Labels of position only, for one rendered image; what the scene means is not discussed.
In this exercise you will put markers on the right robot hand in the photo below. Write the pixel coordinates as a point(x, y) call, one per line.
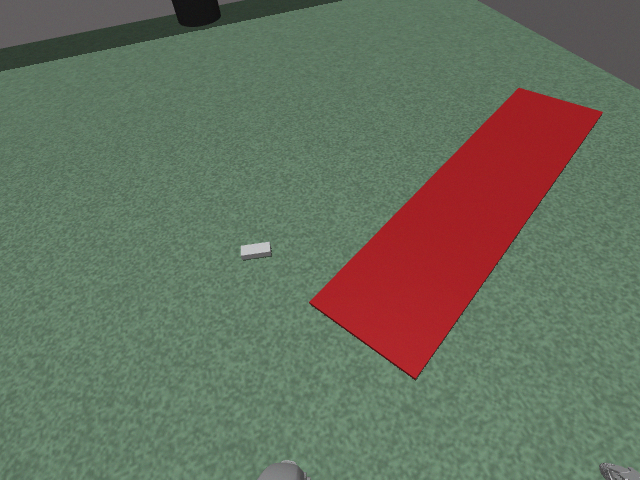
point(615, 472)

